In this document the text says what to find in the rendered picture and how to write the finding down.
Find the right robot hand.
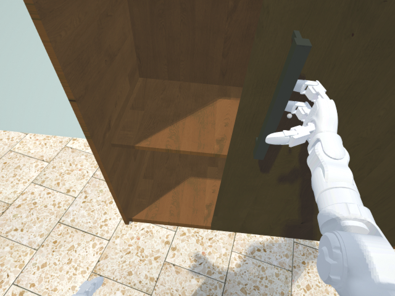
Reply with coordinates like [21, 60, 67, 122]
[265, 80, 338, 147]

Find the left robot hand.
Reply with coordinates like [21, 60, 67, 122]
[72, 276, 104, 296]

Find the handle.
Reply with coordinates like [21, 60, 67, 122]
[253, 30, 312, 160]

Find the robot right forearm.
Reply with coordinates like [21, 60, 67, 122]
[307, 132, 395, 254]

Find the wardrobe door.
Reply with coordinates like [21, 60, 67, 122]
[211, 0, 395, 247]

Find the robot right upper arm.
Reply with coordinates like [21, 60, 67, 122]
[317, 231, 395, 296]

